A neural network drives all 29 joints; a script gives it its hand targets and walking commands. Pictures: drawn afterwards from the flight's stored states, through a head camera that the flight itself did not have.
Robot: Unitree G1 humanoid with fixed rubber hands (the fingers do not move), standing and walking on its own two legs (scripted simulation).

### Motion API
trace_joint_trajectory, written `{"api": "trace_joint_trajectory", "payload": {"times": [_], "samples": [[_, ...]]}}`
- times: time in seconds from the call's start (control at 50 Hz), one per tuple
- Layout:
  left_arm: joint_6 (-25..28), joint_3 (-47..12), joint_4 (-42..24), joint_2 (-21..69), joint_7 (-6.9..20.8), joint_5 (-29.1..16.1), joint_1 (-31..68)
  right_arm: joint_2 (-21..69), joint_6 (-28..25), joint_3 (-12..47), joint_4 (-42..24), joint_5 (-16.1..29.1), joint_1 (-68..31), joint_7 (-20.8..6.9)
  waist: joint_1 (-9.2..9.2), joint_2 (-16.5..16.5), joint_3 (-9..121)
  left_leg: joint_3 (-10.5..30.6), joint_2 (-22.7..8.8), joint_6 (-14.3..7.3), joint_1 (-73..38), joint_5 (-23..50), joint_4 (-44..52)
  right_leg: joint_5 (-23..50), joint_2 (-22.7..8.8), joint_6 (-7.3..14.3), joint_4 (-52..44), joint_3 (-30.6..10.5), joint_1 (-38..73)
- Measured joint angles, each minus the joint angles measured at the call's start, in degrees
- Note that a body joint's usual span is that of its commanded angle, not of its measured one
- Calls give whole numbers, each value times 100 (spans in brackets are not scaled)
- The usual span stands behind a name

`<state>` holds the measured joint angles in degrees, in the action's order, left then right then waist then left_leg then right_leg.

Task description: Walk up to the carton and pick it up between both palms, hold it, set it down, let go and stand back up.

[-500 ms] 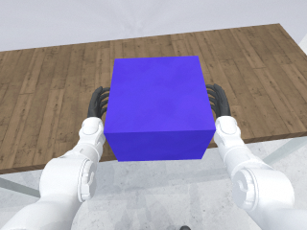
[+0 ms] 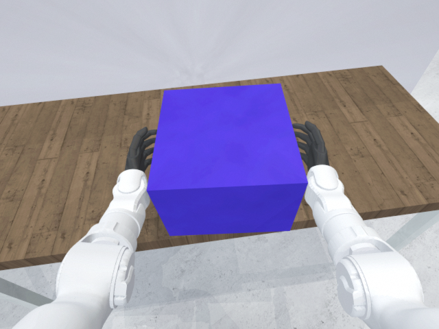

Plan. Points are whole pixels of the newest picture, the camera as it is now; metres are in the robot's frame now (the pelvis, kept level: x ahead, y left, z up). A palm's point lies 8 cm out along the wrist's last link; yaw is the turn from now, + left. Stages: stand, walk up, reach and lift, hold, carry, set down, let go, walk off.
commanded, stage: reach and lift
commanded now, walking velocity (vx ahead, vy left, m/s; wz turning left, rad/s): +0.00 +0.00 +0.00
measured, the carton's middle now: (225, 159) +0.45 -0.01 +0.02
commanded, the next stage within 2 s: hold in 1.70 s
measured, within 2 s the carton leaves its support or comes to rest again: neither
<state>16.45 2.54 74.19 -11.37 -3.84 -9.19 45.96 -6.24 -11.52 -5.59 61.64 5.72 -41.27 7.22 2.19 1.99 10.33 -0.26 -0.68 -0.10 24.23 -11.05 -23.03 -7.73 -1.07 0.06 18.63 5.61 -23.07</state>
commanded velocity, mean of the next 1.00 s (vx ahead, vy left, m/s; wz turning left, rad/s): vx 0.00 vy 0.00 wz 0.00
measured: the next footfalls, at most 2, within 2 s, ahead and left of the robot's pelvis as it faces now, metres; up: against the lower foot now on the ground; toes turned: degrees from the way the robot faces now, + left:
none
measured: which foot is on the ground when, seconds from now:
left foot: down 0.00-1.00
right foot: down 0.00-1.00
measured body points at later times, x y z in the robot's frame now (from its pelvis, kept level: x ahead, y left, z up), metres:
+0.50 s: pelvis -0.01 -0.01 +0.01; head -0.02 +0.01 +0.46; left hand +0.40 +0.17 +0.12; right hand +0.38 -0.19 +0.12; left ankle -0.01 +0.11 -0.74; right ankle +0.00 -0.12 -0.74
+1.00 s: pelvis -0.02 +0.00 +0.01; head -0.04 +0.03 +0.46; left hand +0.37 +0.17 +0.15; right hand +0.35 -0.19 +0.14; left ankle -0.01 +0.11 -0.74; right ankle +0.00 -0.12 -0.74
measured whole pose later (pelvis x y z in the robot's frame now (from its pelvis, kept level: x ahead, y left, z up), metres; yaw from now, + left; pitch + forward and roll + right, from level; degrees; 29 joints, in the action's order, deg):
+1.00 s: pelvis -0.02 +0.00 +0.01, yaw +0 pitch -4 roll -1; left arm -25.8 15.6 18.2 -2.9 1.4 11.9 32.1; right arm -4.4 8.3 -7.2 35.1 4.7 -32.1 5.6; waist 3.5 -3.4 -0.2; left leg -0.9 -0.5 -0.2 4.4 -8.4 -16.3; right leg -5.5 -1.0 0.0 13.1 4.9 -4.0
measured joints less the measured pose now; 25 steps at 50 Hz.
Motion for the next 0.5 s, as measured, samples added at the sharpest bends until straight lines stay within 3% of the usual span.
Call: {"api": "trace_joint_trajectory", "payload": {"times": [0.08,0.22,0.3,0.4,0.5], "samples": [[-297,30,-583,55,-82,30,-238,-65,208,140,-367,190,142,16,22,7,34,22,-1,5,-165,-31,23,-18,5,-3,-63,21,191],[-1157,528,-1600,213,-60,614,-527,-158,705,312,-793,405,234,64,12,-34,-373,-5,8,-3,-876,13,266,19,8,-20,-272,-9,874],[-1658,617,-2245,289,-37,667,-831,-151,1025,370,-1148,434,425,90,17,-95,-444,4,5,9,-1079,59,372,53,16,-9,-367,1,1077],[-2197,595,-3067,316,-75,762,-1055,-91,1333,242,-1680,312,606,90,78,-193,-452,54,-13,46,-1203,93,404,88,38,21,-435,49,1234],[-2744,1153,-3380,540,183,1415,-877,11,1633,-94,-1723,-32,486,-13,46,-315,-685,-9,-15,38,-1564,174,574,123,42,20,-471,-15,1505]]}}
